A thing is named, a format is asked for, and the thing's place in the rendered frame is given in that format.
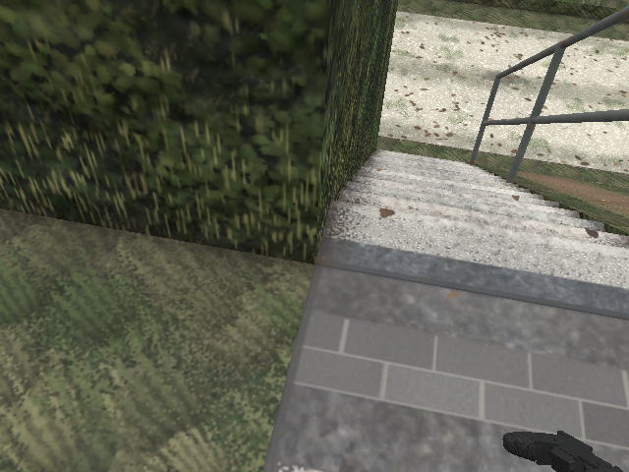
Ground stairs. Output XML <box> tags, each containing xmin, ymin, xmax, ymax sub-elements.
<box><xmin>338</xmin><ymin>149</ymin><xmax>629</xmax><ymax>249</ymax></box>

